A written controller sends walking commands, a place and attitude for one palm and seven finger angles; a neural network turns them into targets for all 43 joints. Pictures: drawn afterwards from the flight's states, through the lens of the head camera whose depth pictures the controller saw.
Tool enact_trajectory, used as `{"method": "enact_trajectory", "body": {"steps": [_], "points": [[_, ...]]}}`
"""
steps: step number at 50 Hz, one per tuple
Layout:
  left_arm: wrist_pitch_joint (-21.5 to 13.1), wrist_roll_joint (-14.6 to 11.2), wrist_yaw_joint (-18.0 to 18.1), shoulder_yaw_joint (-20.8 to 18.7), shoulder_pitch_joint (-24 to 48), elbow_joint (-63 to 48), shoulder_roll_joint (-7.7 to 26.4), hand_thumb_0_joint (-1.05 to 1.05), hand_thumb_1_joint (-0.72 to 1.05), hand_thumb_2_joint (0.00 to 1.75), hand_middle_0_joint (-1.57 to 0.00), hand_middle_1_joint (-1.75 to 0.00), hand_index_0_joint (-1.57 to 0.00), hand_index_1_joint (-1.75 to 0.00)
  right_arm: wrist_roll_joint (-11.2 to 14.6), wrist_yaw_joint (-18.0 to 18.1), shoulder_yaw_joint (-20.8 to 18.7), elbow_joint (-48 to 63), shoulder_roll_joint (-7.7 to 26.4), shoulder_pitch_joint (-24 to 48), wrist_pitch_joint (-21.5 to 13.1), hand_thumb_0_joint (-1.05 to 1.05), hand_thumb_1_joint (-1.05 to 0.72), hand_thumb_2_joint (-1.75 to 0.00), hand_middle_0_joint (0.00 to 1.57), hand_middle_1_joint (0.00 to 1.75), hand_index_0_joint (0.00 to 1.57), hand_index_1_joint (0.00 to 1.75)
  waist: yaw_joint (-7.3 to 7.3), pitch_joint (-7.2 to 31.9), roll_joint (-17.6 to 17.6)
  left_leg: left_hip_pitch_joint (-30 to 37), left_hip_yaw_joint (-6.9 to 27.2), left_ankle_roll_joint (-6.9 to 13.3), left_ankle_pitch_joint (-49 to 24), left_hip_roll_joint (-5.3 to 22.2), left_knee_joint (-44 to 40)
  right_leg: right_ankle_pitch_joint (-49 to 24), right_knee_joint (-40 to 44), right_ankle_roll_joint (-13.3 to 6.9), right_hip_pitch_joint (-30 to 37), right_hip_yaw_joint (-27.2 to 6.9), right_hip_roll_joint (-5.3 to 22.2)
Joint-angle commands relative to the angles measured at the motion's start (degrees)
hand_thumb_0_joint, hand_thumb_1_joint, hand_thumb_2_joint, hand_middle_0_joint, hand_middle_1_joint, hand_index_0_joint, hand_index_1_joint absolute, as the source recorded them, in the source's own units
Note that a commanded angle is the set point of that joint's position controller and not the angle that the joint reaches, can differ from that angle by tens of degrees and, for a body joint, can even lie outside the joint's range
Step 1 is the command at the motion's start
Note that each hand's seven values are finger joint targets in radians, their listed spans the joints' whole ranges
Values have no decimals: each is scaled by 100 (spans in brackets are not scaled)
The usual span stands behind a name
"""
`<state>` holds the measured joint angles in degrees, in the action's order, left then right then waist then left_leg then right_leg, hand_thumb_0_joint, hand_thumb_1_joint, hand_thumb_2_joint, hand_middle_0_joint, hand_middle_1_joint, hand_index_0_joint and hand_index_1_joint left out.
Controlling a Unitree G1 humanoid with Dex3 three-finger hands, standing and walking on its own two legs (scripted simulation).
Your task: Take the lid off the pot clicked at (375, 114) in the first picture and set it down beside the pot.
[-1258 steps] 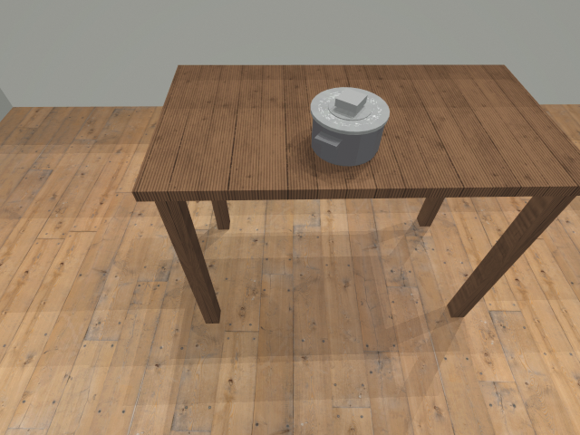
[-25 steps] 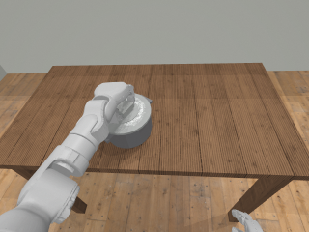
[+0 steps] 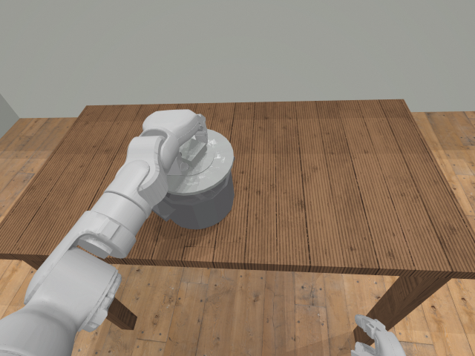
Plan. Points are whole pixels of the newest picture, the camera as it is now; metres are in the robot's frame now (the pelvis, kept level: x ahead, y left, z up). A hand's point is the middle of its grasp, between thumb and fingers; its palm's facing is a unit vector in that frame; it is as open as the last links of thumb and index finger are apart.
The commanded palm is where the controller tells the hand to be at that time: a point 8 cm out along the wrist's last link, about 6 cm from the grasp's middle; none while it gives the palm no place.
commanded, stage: lift the lid straight up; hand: left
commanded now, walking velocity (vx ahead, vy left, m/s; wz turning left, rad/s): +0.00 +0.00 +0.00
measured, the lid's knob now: (188, 151) +0.46 +0.10 +0.11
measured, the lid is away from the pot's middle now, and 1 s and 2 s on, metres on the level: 0.01 0.01 0.06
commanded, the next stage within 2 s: move the lid sideways beside the pot in 1.44 s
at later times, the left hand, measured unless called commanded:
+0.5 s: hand (168, 138) +0.43 +0.12 +0.17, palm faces -0.23 -0.02 -0.97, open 8.6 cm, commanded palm +0.42 +0.12 +0.24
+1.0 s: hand (168, 116) +0.43 +0.11 +0.21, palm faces -0.17 +0.01 -0.98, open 8.6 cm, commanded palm +0.42 +0.11 +0.28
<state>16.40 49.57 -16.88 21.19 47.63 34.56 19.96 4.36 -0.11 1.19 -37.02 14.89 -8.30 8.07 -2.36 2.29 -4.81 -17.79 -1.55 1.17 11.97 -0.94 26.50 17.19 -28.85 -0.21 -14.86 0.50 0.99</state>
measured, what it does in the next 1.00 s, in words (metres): stands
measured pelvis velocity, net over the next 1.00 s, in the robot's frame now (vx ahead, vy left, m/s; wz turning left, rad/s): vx -0.01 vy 0.01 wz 0.02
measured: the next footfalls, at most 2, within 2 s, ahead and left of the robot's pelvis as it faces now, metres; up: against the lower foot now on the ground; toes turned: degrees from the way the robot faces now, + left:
none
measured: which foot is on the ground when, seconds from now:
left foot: down 0.00-1.00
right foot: down 0.00-1.00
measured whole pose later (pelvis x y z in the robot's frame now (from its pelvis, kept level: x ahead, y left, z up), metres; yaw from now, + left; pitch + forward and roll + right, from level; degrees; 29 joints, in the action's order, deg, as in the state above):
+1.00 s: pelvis -0.01 +0.01 +0.00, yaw +1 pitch +2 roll +1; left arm 17.4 49.3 -24.4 22.4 59.3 33.5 21.1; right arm 3.8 -0.6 1.3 -37.4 15.3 -9.1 4.8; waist -1.7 2.0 -4.9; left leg -16.8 -1.0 2.2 10.4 -2.3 25.0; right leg 15.9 -27.3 0.8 -13.5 1.1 2.3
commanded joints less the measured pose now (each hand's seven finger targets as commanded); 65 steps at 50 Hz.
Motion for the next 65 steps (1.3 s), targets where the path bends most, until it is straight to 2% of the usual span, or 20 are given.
{"method": "enact_trajectory", "body": {"steps": [1, 5, 7, 10, 12, 17, 19, 20, 22, 24, 27, 33, 39, 45, 50, 53, 55, 61, 62, 65], "points": [[38, 177, 176, -723, 3429, -1569, 1221, 0, 52, 111, -91, -103, -78, -93, 35, -19, -171, 846, 528, 637, -272, 0, -90, -90, 20, 30, 20, 30, 2, 2407, 589, 1447, 135, 332, -1482, -129, -2, -2566, 234, -169, 416, 67, -116], [51, 95, 31, -674, 3416, -1309, 1139, 0, 52, 111, -91, -103, -78, -93, 34, 26, -160, 828, 522, 604, -301, 0, -90, -90, 20, 30, 20, 30, -39, 2133, 773, 1303, 109, 347, -1241, -139, -52, -2436, 303, -139, 352, 81, -103], [7, 122, 14, -1008, 3534, -1327, 1555, 0, 52, 111, -91, -103, -78, -93, 22, 55, -158, 791, 607, 583, -311, 0, -90, -90, 20, 30, 20, 30, -3, 2227, 862, 1319, 112, 361, -1306, -145, -61, -2496, 338, -139, 469, 50, -91], [-1, 123, -37, -817, 3605, -1207, 1356, 0, 52, 111, -91, -103, -78, -93, 27, 87, -138, 801, 543, 587, -365, 0, -90, -90, 20, 30, 20, 30, -15, 2075, 774, 1308, 130, 353, -1233, -147, -96, -2376, 342, -142, 358, 72, -93], [-70, 143, -58, -790, 3854, -1582, 1347, 0, 52, 111, -91, -103, -78, -93, 18, 46, -157, 836, 565, 580, -390, 0, -90, -90, 20, 30, 20, 30, -23, 2346, 532, 1511, 171, 342, -1468, -144, -62, -2490, 303, -182, 402, 76, -92], [-50, 112, -129, -912, 3693, -1600, 1455, 0, 52, 111, -91, -103, -78, -93, 5, -9, -177, 855, 592, 579, -413, 0, -90, -90, 20, 30, 20, 30, 13, 2462, 594, 1555, 207, 331, -1655, -144, -45, -2614, 282, -199, 518, 100, -98], [68, 126, -186, -584, 3674, -1331, 1055, 0, 52, 111, -91, -103, -78, -93, 30, -30, -157, 820, 547, 623, -379, 0, -90, -90, 20, 30, 20, 30, -23, 2147, 719, 1457, 197, 315, -1488, -135, -85, -2420, 319, -183, 281, 154, -128], [120, 125, -181, -718, 3666, -1266, 1205, 0, 52, 111, -91, -103, -78, -93, 34, -23, -175, 801, 568, 595, -377, 0, -90, -90, 20, 30, 20, 30, -11, 2004, 698, 1409, 180, 310, -1354, -103, -118, -2270, 345, -183, 220, 164, -129], [104, 116, -184, -955, 3849, -1391, 1511, 0, 52, 111, -91, -103, -78, -93, 16, -20, -177, 808, 635, 612, -395, 0, -90, -90, 20, 30, 20, 30, 11, 2177, 743, 1467, 218, 322, -1379, -132, -98, -2266, 334, -202, 317, 142, -112], [112, 145, -232, -651, 4085, -1395, 1208, 0, 52, 111, -91, -103, -78, -93, 17, -7, -138, 833, 546, 649, -433, 0, -90, -90, 20, 30, 20, 30, -9, 2210, 619, 1533, 228, 319, -1311, -150, -136, -2163, 341, -200, 236, 159, -135], [135, 146, -231, -954, 4198, -1121, 1565, 0, 52, 111, -91, -103, -78, -93, 0, 32, -150, 728, 639, 526, -443, 0, -90, -90, 20, 30, 20, 30, -24, 2157, 771, 1454, 248, 322, -1229, -129, -172, -2062, 375, -206, 269, 165, -127], [29, 189, -258, -853, 4528, -1435, 1456, 0, 52, 111, -91, -103, -78, -93, -36, 2, -160, 803, 547, 513, -589, 0, -90, -90, 20, 30, 20, 30, 20, 2679, 481, 1794, 300, 296, -1639, -121, -140, -2285, 297, -224, 422, 143, -134], [189, 196, -382, -718, 4285, -801, 1203, 0, 52, 111, -91, -103, -78, -93, -9, -15, -124, 770, 587, 546, -512, 0, -90, -90, 20, 30, 20, 30, 20, 1937, 897, 1355, 236, 292, -1214, -119, -252, -1988, 423, -206, 174, 217, -131], [84, 215, -420, -660, 4878, -1700, 1250, 0, 52, 111, -91, -103, -78, -93, -19, -64, -175, 889, 523, 619, -628, 0, -90, -90, 20, 30, 20, 30, 33, 2629, 413, 1928, 354, 279, -1753, -100, -143, -2214, 307, -255, 292, 195, -144], [209, 168, -399, -876, 4888, -867, 1442, 0, 52, 111, -91, -103, -78, -93, -6, -9, -108, 709, 566, 510, -586, 0, -90, -90, 20, 30, 20, 30, 19, 1997, 938, 1408, 265, 294, -1177, -117, -293, -1910, 447, -211, 222, 208, -146], [119, 215, -353, -962, 5099, -1107, 1613, 0, 52, 111, -91, -103, -78, -93, -38, 25, -79, 765, 561, 562, -634, 0, -90, -90, 20, 30, 20, 30, 90, 2463, 731, 1528, 253, 287, -1337, -138, -313, -2072, 378, -212, 500, 144, -103], [135, 245, -389, -682, 5064, -1191, 1265, 0, 52, 111, -91, -103, -78, -93, -25, -13, -109, 808, 511, 648, -677, 0, -90, -90, 20, 30, 20, 30, 75, 2469, 680, 1671, 286, 291, -1533, -114, -232, -2168, 366, -237, 385, 168, -111], [273, 284, -490, -832, 4975, -695, 1480, 0, 52, 111, -91, -103, -78, -93, 1, 12, -53, 770, 582, 708, -561, 0, -90, -90, 20, 30, 20, 30, 73, 2024, 945, 1280, 163, 294, -1147, -128, -301, -2002, 468, -187, 329, 136, -77], [217, 155, -494, -668, 5066, -900, 1255, 0, 52, 111, -91, -103, -78, -93, 11, 2, -84, 800, 609, 689, -557, 0, -90, -90, 20, 30, 20, 30, -1, 2047, 828, 1364, 192, 301, -1187, -140, -272, -2018, 464, -205, 294, 167, -68], [230, 279, -537, -818, 5040, -876, 1470, 0, 52, 111, -91, -103, -78, -93, -10, 22, -74, 816, 562, 716, -603, 0, -90, -90, 20, 30, 20, 30, 86, 2228, 836, 1445, 204, 318, -1265, -141, -248, -2069, 437, -201, 403, 112, -84]]}}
